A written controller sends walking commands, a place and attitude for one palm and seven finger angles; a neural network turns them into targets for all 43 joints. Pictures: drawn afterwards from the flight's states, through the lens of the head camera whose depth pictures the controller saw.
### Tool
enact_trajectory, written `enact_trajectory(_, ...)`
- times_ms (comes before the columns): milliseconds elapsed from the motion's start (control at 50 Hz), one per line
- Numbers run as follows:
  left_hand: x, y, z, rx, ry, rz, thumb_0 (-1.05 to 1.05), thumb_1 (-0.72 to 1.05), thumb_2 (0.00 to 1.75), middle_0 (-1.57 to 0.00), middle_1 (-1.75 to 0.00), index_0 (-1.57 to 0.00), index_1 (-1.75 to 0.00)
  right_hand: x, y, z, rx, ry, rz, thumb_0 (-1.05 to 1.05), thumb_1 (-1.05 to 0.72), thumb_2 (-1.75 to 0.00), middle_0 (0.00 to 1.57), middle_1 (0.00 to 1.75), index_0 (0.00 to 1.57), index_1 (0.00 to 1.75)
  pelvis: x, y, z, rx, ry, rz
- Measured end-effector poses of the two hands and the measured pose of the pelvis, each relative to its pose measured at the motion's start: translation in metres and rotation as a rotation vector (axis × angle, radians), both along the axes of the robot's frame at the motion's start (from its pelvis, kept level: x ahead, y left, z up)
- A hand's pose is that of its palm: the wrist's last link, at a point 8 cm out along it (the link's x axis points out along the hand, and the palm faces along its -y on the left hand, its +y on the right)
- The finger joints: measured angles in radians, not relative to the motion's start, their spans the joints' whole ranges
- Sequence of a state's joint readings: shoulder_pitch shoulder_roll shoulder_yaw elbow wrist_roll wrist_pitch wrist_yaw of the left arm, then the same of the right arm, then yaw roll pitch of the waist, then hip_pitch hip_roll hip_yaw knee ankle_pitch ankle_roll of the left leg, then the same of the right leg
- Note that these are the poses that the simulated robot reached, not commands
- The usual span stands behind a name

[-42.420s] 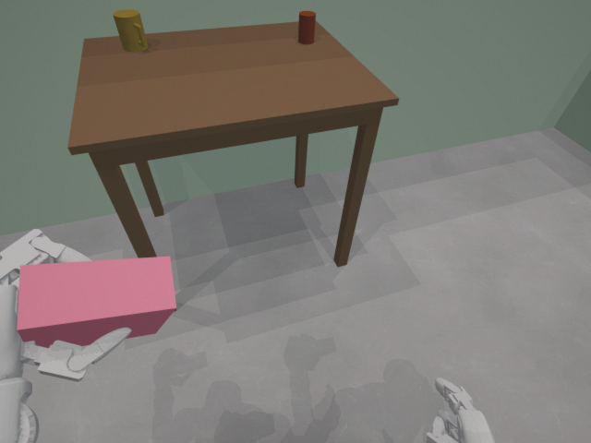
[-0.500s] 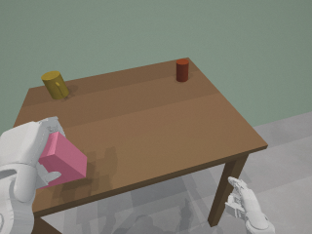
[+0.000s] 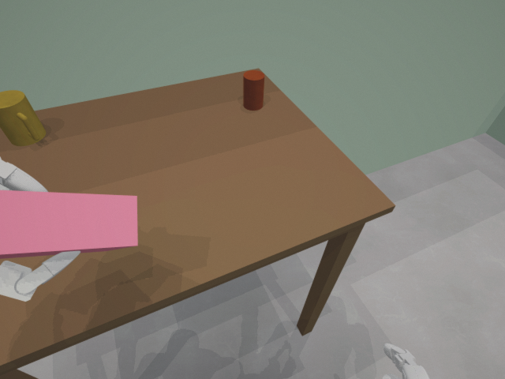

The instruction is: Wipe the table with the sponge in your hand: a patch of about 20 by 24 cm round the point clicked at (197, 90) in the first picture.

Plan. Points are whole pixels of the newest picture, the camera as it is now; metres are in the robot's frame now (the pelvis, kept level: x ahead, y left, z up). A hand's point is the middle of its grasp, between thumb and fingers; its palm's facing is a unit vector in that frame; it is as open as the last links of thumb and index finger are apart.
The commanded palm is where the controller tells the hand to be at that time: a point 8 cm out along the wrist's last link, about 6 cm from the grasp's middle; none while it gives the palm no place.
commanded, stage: step back with the hand held close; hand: left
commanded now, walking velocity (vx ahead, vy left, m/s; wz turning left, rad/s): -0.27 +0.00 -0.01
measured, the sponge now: (82, 227) +0.24 +0.21 +0.19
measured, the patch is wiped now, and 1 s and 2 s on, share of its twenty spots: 1.00 1.00 1.00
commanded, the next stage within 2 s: stop stepping back and stand still in 0.96 s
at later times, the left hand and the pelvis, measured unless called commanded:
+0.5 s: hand out of the picture +0.14 +0.26 +0.22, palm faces +0.52 -0.81 -0.29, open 9.5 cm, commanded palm +0.08 +0.29 +0.24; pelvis -0.08 +0.01 +0.00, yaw +0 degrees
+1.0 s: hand out of the picture +0.00 +0.24 +0.22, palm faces +0.38 -0.87 -0.31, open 9.6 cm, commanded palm -0.05 +0.30 +0.24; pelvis -0.23 +0.03 -0.01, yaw -3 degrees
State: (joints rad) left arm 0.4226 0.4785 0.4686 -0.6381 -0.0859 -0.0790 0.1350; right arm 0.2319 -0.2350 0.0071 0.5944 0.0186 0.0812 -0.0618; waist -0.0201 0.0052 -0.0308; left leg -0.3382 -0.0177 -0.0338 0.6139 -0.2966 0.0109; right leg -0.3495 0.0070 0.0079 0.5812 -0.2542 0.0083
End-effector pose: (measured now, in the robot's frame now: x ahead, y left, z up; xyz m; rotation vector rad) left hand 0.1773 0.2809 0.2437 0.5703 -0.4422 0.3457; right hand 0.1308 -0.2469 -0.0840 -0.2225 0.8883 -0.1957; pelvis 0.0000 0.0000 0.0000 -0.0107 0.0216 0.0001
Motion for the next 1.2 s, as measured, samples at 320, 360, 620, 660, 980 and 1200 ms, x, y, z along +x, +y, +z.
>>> enact_trajectory(320, -0.077, 0.015, -0.008, 0.012, -0.065, -0.001, -0.02, -0.5, 1.09, -0.77, -1.38, -0.81, -1.4, -0.019, 0.027, 0.019, -0.051, -0.12, 0.077, 0.01, -0.91, -0.9, 0.2, 0.3, 0.2, 0.3, -0.054, 0.015, -0.005, -0.045, -0.001, 0.045)
enact_trajectory(360, -0.086, 0.025, 0.0, 0.017, -0.101, 0.054, -0.02, -0.5, 1.09, -0.77, -1.38, -0.81, -1.4, -0.019, 0.034, 0.019, -0.029, -0.136, 0.094, 0.01, -0.91, -0.9, 0.2, 0.3, 0.2, 0.3, -0.057, 0.015, -0.003, -0.045, 0.009, 0.049)
enact_trajectory(620, -0.094, -0.018, -0.022, -0.109, -0.052, -0.172, -0.02, -0.5, 1.09, -0.77, -1.39, -0.81, -1.4, -0.054, 0.039, 0.023, 0.02, -0.177, 0.054, 0.01, -0.91, -0.9, 0.2, 0.3, 0.2, 0.3, -0.106, 0.013, -0.004, -0.041, -0.002, -0.005)
enact_trajectory(660, -0.106, -0.016, -0.016, -0.055, -0.073, -0.218, -0.02, -0.5, 1.09, -0.77, -1.38, -0.81, -1.4, -0.067, 0.034, 0.026, -0.011, -0.172, 0.025, 0.01, -0.91, -0.9, 0.2, 0.3, 0.2, 0.3, -0.111, 0.018, -0.006, -0.05, 0.006, 0.004)
enact_trajectory(980, -0.21, 0.012, -0.02, -0.113, -0.072, -0.08, -0.02, -0.5, 1.09, -0.77, -1.39, -0.81, -1.41, -0.198, 0.048, 0.012, 0.008, -0.171, 0.034, 0.01, -0.91, -0.9, 0.2, 0.3, 0.2, 0.3, -0.219, 0.028, -0.009, -0.029, 0.004, -0.055)
enact_trajectory(1200, -0.294, 0.037, 0.001, -0.053, -0.177, -0.117, -0.02, -0.5, 1.09, -0.77, -1.38, -0.81, -1.4, -0.289, 0.05, 0.022, -0.035, -0.152, 0.003, 0.01, -0.91, -0.9, 0.2, 0.3, 0.2, 0.3, -0.297, 0.047, -0.006, -0.011, 0.014, -0.001)
